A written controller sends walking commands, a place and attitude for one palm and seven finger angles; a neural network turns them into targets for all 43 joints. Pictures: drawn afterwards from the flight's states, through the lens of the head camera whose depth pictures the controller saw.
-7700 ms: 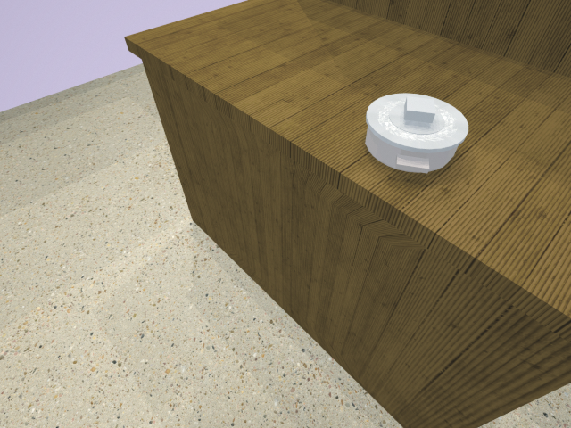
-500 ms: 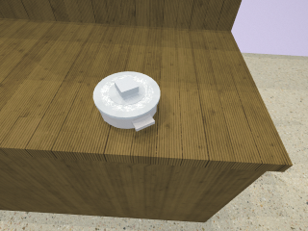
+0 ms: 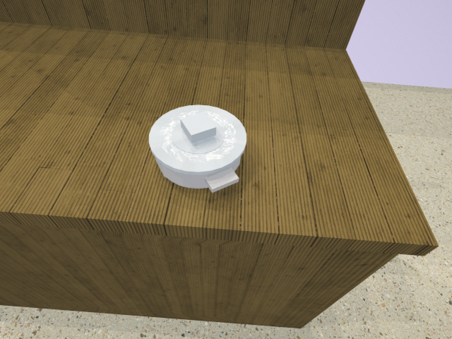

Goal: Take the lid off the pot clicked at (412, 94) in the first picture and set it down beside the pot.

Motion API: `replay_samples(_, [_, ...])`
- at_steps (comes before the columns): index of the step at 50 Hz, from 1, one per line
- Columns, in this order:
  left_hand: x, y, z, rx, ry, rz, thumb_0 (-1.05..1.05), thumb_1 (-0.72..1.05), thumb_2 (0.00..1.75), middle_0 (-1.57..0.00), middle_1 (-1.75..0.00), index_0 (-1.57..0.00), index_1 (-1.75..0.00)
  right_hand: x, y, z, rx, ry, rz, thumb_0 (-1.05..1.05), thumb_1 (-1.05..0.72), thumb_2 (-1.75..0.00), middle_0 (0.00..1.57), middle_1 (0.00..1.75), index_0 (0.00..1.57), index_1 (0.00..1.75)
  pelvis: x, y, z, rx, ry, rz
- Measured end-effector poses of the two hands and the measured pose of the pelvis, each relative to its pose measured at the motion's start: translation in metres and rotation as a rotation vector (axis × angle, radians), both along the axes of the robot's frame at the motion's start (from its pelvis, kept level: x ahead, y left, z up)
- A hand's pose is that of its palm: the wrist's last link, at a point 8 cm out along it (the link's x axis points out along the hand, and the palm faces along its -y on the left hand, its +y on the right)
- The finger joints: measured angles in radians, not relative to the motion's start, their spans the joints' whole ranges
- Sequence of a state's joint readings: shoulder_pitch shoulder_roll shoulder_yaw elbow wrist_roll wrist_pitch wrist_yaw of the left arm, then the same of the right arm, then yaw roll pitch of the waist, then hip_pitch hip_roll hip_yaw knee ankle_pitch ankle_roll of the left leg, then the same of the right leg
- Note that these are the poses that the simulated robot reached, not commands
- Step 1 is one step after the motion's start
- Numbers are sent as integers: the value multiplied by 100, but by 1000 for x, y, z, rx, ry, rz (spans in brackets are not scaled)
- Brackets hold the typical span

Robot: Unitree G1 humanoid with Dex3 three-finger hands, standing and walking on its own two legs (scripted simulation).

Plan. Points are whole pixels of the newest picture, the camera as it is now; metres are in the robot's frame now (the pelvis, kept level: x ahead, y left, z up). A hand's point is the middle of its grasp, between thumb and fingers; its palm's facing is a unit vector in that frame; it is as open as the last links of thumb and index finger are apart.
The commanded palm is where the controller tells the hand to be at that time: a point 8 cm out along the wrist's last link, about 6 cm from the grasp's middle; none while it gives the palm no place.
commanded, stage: shuffle to correct the standing spot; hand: left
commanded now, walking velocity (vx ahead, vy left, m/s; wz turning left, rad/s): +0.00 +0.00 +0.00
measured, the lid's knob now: (198, 127) +0.43 +0.09 +0.15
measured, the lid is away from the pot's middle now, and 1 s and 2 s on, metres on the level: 0.00 0.00 0.00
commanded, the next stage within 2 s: come to a stop and stand still in 0.38 s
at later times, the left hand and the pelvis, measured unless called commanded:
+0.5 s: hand out of the picture -0.02 +0.17 -0.19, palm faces +0.00 -0.97 -0.24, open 7.4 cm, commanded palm none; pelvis -0.04 -0.02 -0.01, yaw -2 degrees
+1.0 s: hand out of the picture -0.03 +0.15 -0.18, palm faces +0.00 -0.98 -0.17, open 7.4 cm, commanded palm none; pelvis -0.05 -0.02 +0.00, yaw -2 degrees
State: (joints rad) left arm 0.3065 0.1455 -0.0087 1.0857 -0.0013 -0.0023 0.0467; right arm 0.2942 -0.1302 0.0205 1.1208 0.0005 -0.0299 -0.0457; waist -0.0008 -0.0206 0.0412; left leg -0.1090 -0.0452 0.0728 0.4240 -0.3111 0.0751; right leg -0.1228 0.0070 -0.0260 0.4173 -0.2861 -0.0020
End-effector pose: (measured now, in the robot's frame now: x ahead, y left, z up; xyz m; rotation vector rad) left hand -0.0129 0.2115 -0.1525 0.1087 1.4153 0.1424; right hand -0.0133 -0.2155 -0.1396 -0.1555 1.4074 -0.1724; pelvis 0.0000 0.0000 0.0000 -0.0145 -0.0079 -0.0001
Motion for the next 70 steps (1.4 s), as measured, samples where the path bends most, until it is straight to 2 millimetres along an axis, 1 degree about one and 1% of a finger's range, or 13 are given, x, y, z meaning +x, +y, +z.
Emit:
replay_samples(7, [-4,4,-1,-4,6,3,0,91,89,-20,-30,-20,-30,-5,7,1,-2,4,-7,1,-92,-90,19,30,20,30,-3,5,0,0,-3,-1])
replay_samples(12, [-7,9,-2,2,9,-1,0,91,89,-20,-30,-20,-30,-11,8,1,-10,2,-25,1,-92,-90,20,30,20,30,-11,7,0,5,-4,-6])
replay_samples(17, [-8,15,-4,25,3,-18,0,91,89,-20,-30,-20,-30,-17,3,-2,-16,-12,-42,1,-93,-90,20,30,20,30,-23,4,-4,20,0,-18])
replay_samples(22, [-7,15,-2,62,-11,-35,0,91,89,-20,-30,-19,-30,-23,-10,-8,-11,-28,-50,1,-93,-90,20,30,20,30,-37,-6,-8,24,7,-31])
replay_samples(26, [-8,8,-1,84,-44,-46,0,91,89,-20,-30,-19,-30,-25,-29,-14,-7,-43,-52,1,-93,-90,20,30,20,30,-47,-20,-12,19,9,-33])
replay_samples(29, [-12,-3,1,85,-63,-57,0,91,89,-20,-30,-19,-30,-26,-43,-14,-9,-56,-57,1,-92,-90,20,30,20,30,-53,-29,-13,-7,5,-25])
replay_samples(34, [-18,-23,-1,34,-84,-61,1,91,89,-20,-30,-19,-30,-28,-53,-8,-18,-74,-47,1,-92,-90,19,30,20,30,-52,-36,-10,-26,11,-28])
replay_samples(36, [-19,-29,-2,12,-86,-59,1,91,89,-20,-30,-20,-30,-30,-51,-4,-19,-72,-44,1,-91,-90,19,30,20,30,-51,-36,-8,-21,7,-32])
replay_samples(39, [-20,-28,-3,2,-77,-52,1,92,89,-20,-30,-20,-30,-36,-45,1,-16,-59,-39,1,-92,-90,19,30,20,30,-49,-35,-4,-13,7,-36])
replay_samples(44, [-20,-20,-1,4,-73,-42,1,92,89,-20,-30,-20,-30,-45,-33,3,-10,-23,-38,1,-92,-90,19,30,20,30,-47,-28,-2,-7,5,-34])
replay_samples(49, [-21,-10,0,14,-65,-43,1,91,89,-20,-30,-20,-30,-50,-21,3,-2,-8,-42,1,-93,-90,19,30,20,30,-48,-19,-1,-5,-3,-32])
replay_samples(59, [-30,5,-1,8,-30,-41,1,91,89,-20,-30,-20,-30,-53,-2,3,2,-1,-41,2,-93,-90,20,30,20,30,-48,-2,0,-5,-5,-30])
replay_samples(70, [-42,10,-5,-16,16,-32,0,91,89,-20,-30,-19,-30,-51,12,4,-5,4,-45,2,-93,-90,20,30,20,30,-43,11,0,-7,-7,-31])
